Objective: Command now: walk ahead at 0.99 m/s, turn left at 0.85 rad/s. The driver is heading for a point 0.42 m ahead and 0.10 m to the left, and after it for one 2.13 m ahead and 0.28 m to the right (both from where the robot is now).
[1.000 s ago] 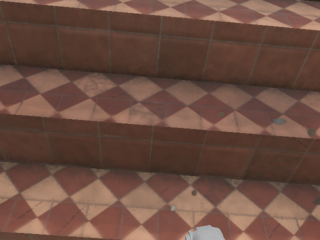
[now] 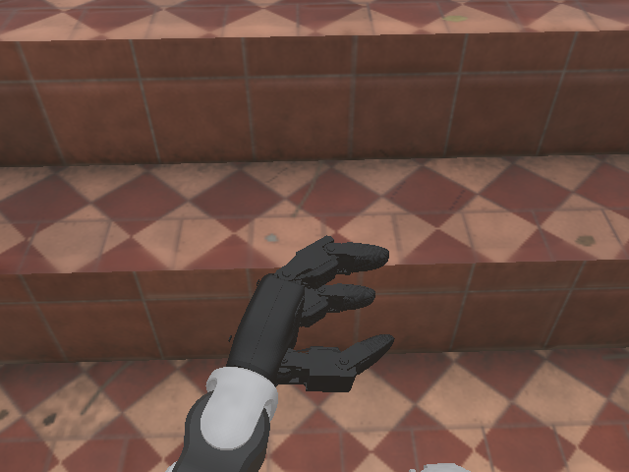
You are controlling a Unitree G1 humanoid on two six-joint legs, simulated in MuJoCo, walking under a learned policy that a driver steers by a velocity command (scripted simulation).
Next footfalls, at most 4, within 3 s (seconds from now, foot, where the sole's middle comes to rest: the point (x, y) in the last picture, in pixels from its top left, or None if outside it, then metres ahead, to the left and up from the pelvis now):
0.06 right None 0.16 -0.17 -0.56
0.54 left None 0.25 0.15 -0.56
0.88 right None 0.18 -0.03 -0.55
1.04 left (134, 432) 0.47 0.27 -0.34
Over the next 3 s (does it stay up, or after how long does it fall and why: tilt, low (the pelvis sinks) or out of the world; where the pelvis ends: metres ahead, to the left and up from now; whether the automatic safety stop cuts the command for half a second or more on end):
stays up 0.55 -0.10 0.50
